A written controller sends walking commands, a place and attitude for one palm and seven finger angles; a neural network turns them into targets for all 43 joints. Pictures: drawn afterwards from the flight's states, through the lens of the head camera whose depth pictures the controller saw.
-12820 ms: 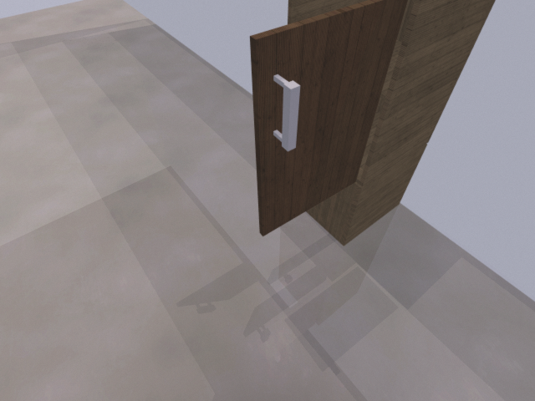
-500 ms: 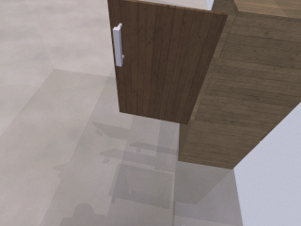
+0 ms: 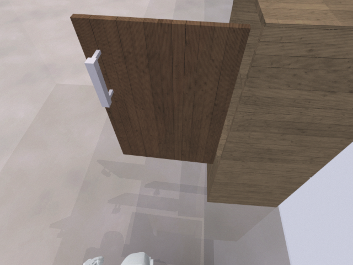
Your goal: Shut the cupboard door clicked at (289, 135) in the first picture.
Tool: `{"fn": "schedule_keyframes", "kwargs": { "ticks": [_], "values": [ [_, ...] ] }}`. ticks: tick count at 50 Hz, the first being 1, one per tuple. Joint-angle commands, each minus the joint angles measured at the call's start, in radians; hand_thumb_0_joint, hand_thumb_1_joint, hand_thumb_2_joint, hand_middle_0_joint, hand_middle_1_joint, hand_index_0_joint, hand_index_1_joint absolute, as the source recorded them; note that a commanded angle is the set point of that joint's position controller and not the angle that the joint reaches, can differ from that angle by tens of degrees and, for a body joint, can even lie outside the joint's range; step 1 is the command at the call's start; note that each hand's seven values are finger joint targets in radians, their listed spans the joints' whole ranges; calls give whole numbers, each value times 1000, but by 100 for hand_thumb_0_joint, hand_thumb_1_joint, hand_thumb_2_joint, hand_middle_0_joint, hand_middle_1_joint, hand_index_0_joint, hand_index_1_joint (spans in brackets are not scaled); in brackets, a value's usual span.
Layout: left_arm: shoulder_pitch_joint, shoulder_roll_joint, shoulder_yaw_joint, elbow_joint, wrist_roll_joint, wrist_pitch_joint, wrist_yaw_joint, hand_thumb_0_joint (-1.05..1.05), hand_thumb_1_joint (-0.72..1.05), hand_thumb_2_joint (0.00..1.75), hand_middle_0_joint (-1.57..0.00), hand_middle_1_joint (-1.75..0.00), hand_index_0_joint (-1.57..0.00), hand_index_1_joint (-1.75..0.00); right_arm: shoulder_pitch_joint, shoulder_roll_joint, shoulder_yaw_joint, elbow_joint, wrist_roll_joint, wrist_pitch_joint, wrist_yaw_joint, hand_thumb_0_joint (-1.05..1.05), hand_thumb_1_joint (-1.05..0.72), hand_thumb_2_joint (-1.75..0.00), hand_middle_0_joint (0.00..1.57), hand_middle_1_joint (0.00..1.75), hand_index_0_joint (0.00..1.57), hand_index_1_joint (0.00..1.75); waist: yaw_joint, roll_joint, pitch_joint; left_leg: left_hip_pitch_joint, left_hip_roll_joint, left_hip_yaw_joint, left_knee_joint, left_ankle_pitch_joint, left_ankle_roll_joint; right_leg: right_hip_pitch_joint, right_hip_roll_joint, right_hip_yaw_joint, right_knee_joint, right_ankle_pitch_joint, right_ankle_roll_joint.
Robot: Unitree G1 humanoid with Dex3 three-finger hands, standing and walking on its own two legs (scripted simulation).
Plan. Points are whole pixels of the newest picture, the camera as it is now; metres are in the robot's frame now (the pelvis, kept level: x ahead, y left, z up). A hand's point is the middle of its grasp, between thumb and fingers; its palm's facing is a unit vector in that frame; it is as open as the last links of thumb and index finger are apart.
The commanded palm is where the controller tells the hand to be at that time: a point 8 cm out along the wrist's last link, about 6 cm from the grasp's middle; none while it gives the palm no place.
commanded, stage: come to a stop and stand still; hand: left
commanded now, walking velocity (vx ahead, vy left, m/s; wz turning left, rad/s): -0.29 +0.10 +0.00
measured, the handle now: (102, 79) +0.55 +0.22 +0.09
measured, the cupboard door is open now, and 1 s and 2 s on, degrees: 87 87 87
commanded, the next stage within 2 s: look again from close up in 0.90 s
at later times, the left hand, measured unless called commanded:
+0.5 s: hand out of the picture +0.08 +0.21 -0.18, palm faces +0.01 -0.97 -0.26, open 7.4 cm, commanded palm none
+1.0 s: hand out of the picture +0.05 +0.19 -0.18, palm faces +0.01 -0.98 -0.20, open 7.3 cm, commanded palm none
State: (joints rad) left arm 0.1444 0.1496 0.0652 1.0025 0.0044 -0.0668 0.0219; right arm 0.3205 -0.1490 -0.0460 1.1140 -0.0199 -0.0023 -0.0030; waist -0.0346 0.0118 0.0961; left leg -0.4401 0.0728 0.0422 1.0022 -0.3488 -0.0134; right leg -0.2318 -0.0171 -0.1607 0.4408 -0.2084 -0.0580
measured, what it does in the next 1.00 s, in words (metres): steps on the spot: left foot, then right foot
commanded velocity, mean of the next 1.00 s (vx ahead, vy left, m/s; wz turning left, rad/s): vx -0.07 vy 0.02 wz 0.00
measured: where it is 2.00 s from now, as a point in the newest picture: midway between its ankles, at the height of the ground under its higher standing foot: outside the picture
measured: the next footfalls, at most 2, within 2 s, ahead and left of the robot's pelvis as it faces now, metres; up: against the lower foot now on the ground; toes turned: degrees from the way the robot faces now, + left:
left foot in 0.16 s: +0.15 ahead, +0.14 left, +0.00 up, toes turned +3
right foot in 0.54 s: +0.04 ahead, -0.13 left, +0.00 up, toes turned -5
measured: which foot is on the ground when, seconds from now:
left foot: up 0.00-0.14, down 0.16-0.54, up 0.56-0.80, down 0.82-1.00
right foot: down 0.00-0.22, up 0.24-0.52, down 0.54-1.00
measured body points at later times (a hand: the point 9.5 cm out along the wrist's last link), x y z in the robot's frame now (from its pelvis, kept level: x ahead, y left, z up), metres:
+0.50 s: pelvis +0.03 +0.01 -0.01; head +0.09 +0.00 +0.44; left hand +0.09 +0.26 -0.16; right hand +0.12 -0.22 -0.17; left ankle +0.11 +0.14 -0.74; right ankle -0.01 -0.11 -0.71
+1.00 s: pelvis +0.02 +0.01 +0.00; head +0.05 +0.02 +0.45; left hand +0.05 +0.24 -0.17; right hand +0.04 -0.23 -0.15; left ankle +0.00 +0.10 -0.74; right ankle +0.00 -0.12 -0.74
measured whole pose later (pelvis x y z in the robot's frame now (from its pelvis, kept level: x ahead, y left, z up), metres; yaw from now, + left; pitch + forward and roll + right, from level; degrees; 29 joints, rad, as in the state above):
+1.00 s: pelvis +0.02 +0.01 +0.00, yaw -2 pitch +0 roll -1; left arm 0.23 0.18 0.02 1.09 0.01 0.00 0.04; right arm 0.24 -0.17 -0.02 1.08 -0.01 0.01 -0.02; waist 0.02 -0.02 0.06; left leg -0.19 0.00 0.05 0.50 -0.31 0.03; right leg -0.19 -0.03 -0.04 0.47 -0.27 0.02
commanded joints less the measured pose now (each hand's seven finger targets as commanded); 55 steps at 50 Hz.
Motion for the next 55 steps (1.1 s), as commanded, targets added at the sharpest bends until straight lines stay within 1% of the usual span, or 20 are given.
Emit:
{"fn": "schedule_keyframes", "kwargs": {
  "ticks": [1, 6, 9, 11, 15, 20, 23, 25, 27, 28, 29, 31, 36, 39, 42, 47, 48, 50, 52, 55],
  "values": [
    [112, 97, 0, 10, 15, -12, -5, 0, 90, 90, -20, -30, -20, -30, 63, 19, 6, -28, 2, -11, 3, 0, -90, -90, 20, 30, 20, 30, 22, -102, -79, 56, 4, 27, -220, 57, -35, 13, -246, 152, -214, 310, -110],
    [98, 135, -9, 35, 7, 14, 11, 0, 90, 90, -20, -30, -20, -30, 27, -25, 11, -32, 8, -12, -9, 0, -90, -90, 20, 30, 20, 30, 13, -134, -127, 227, -38, 23, -527, 287, -44, 53, -203, 118, -22, 510, -47],
    [170, 89, -22, 33, 2, 46, 27, 0, 90, 90, -20, -30, -20, -30, 17, -158, -13, -52, 11, -18, -27, 0, -90, -90, 20, 30, 20, 30, 33, 97, -178, 354, 190, -148, -536, 899, 76, -27, -85, 77, 87, 50, 55],
    [178, 85, -21, 24, 5, 74, 28, 0, 90, 90, -20, -30, -20, -30, -22, -189, -19, -65, 7, 4, -39, 0, -90, -90, 20, 30, 20, 30, 33, 150, -99, 269, 244, -177, -594, 896, 144, -39, -37, 71, 194, -248, 65],
    [144, 120, 1, -2, 6, 107, 19, 0, 90, 90, -20, -30, -20, -30, -28, -213, -32, -92, -3, 19, -63, 0, -90, -90, 20, 30, 20, 30, 2, 203, -140, 308, 306, -220, -598, 1017, 237, -167, -14, 171, 579, -420, 61],
    [148, 95, 12, -36, 4, 118, 8, 0, 90, 90, -20, -30, -20, -30, -131, -229, -50, -145, -8, 23, -62, 0, -90, -90, 20, 30, 20, 30, 27, 122, -223, 321, 280, -173, -592, 724, 211, -176, -13, 185, 546, -343, 74],
    [179, 82, 9, -41, 9, 112, 3, 0, 90, 90, -20, -30, -20, -30, -164, -224, -53, -152, -10, 27, -48, 0, -90, -90, 20, 30, 20, 30, 39, 166, -205, 226, 248, -161, -620, 452, 172, -46, -13, 130, 313, -266, 65],
    [261, 96, 10, -17, 16, 99, 3, 0, 90, 90, -20, -30, -20, -30, -178, -198, -49, -159, 1, 34, -36, 0, -90, -90, 20, 30, 20, 30, 77, 62, -187, 93, 153, -105, -551, 176, 103, 126, -11, 114, 24, -62, 62],
    [195, 223, 17, -40, 31, 82, 11, 0, 90, 90, -20, -30, -20, -30, -208, -88, -28, -195, 13, 50, -12, 0, -90, -90, 20, 30, 20, 30, 70, -341, -59, -40, -61, 9, -294, -166, -19, -22, -322, 514, -277, -252, -56],
    [129, 222, 5, -63, 26, 73, 12, 0, 90, 90, -20, -30, -20, -30, -234, -120, -28, -197, 6, 53, -3, 0, -90, -90, 20, 30, 20, 30, 70, -261, -26, 15, -35, -56, -201, -179, -10, -144, -358, 501, -300, -325, -107],
    [88, 200, 1, -73, 28, 68, 11, 0, 90, 90, -20, -30, -20, -30, -221, -95, -30, -189, 2, 51, 4, 0, -90, -90, 20, 30, 20, 30, 48, -160, -14, 54, -40, -50, -196, -137, -6, -185, -321, 450, -291, -330, -109],
    [59, 177, -2, -57, 21, 54, 8, 0, 90, 90, -20, -30, -20, -30, -169, -109, -28, -140, -4, 44, 3, 0, -90, -90, 20, 30, 20, 30, 34, -235, -24, 34, -44, -42, -162, -52, -10, -72, -250, 381, -216, -70, -81],
    [129, 202, 8, -21, 21, 43, 6, 0, 90, 90, -20, -30, -20, -30, -120, -97, -18, -109, 5, 21, 5, 0, -90, -90, 20, 30, 20, 30, 66, -136, -47, 74, -64, -3, -366, -44, -27, 86, -261, 351, -155, 99, -94],
    [144, 195, 8, 14, 11, 40, 9, 0, 90, 90, -20, -30, -20, -30, -74, -85, -7, -81, 8, 3, -8, 0, -90, -90, 20, 30, 20, 30, 59, -137, -100, 214, -78, 0, -612, 106, -26, 130, -236, 307, -48, 311, -55],
    [157, 138, -7, 23, 0, 45, 10, 0, 90, 90, -20, -30, -20, -30, -49, -144, -7, -67, 6, -12, -25, 0, -90, -90, 20, 30, 20, 30, 65, 15, -172, 364, 63, -85, -571, 499, 28, 60, -133, 203, 19, 274, 16],
    [111, 117, -22, 42, 4, 67, 11, 0, 90, 90, -20, -30, -20, -30, -42, -143, 4, -45, 7, -3, -37, 0, -90, -90, 20, 30, 20, 30, 53, 82, -110, 285, 67, -109, -642, 424, 46, 89, -82, 163, -2, 82, 37],
    [240, 123, -42, 90, 13, 39, 55, 0, 90, 90, -20, -30, -20, -30, -141, -163, 14, -122, 19, -24, -22, 0, -90, -90, 20, 30, 20, 30, 85, 139, -66, 259, 58, -44, -442, 484, 25, 31, -132, 223, -32, 273, 23],
    [171, 175, -34, 39, 15, 24, 39, 0, 90, 90, -20, -30, -20, -30, -11, -101, 20, -129, 2, -29, -22, 0, -90, -90, 20, 30, 20, 30, 16, 133, -121, 249, 6, -56, -508, 431, 8, 78, -167, 236, 90, 520, -10],
    [169, 135, -47, 35, 10, 29, 37, 0, 90, 90, -20, -30, -20, -30, 18, -130, 22, -132, 4, -27, -29, 0, -90, -90, 20, 30, 20, 30, 22, 19, -222, 290, 51, -99, -500, 578, 36, 117, -111, 176, 100, 309, 5],
    [154, 117, -53, 21, 13, 47, 31, 0, 90, 90, -20, -30, -20, -30, -21, -142, 22, -156, 4, -27, -30, 0, -90, -90, 20, 30, 20, 30, 35, -4, -129, 251, 56, -114, -546, 526, 54, 63, -76, 164, 74, 103, 23]
  ]
}}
